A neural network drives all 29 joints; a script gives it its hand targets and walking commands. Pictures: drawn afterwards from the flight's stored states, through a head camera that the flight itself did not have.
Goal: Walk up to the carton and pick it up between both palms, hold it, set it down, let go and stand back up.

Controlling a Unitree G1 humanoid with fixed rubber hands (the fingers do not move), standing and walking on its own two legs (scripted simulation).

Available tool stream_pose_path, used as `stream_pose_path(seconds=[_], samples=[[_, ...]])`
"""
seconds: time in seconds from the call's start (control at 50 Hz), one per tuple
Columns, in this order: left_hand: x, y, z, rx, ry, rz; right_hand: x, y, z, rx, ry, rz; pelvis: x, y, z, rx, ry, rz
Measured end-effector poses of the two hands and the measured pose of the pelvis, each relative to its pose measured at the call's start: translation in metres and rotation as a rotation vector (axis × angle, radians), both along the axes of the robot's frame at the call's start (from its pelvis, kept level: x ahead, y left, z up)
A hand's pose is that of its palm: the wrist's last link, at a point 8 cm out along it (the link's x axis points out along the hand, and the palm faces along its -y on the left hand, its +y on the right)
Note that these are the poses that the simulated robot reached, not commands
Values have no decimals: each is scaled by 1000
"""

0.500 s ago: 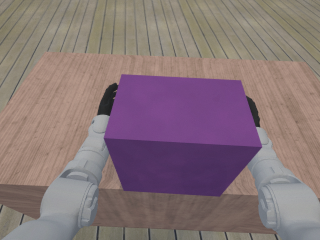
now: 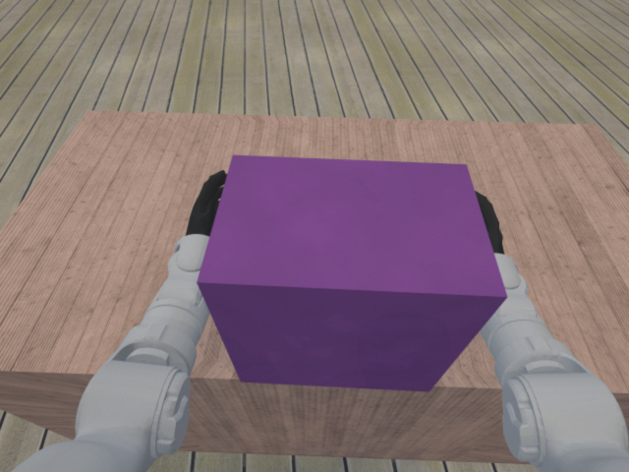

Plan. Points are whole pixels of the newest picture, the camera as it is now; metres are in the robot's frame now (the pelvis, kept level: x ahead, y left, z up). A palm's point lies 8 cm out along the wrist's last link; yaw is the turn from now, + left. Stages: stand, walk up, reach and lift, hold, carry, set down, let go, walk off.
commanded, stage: reach and lift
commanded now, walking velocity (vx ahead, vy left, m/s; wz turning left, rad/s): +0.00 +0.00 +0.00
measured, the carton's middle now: (340, 285) +0.36 -0.02 +0.02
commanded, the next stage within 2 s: none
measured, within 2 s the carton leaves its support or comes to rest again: leaves its support in 0.40 s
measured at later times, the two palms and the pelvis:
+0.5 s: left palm (216, 228) +0.39 +0.14 +0.10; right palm (509, 265) +0.36 -0.23 +0.08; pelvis +0.01 +0.00 +0.01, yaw +0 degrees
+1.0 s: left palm (179, 209) +0.38 +0.18 +0.15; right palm (497, 236) +0.37 -0.20 +0.12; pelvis +0.01 +0.01 +0.01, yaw +1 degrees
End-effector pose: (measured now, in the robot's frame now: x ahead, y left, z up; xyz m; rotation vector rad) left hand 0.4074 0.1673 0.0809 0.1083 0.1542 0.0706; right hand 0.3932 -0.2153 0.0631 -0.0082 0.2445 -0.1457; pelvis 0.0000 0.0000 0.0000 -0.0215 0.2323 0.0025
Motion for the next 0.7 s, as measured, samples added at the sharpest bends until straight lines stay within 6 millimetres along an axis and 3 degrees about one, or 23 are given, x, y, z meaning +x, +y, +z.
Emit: stream_pose_path(seconds=[0.22,0.48,0.6,0.7], samples=[[-3,-1,2,-9,-17,-9,-2,3,6,-50,-28,41,8,1,4,1,-30,14],[-17,-22,17,-50,-34,-64,-37,-16,13,-64,-45,-4,7,3,8,12,-131,1],[-17,-19,40,-33,-53,-53,-33,-14,35,-72,-61,5,1,4,8,15,-151,-18],[-19,-5,43,-28,-15,-32,-24,-1,40,-89,-24,43,-2,3,9,16,-165,-22]])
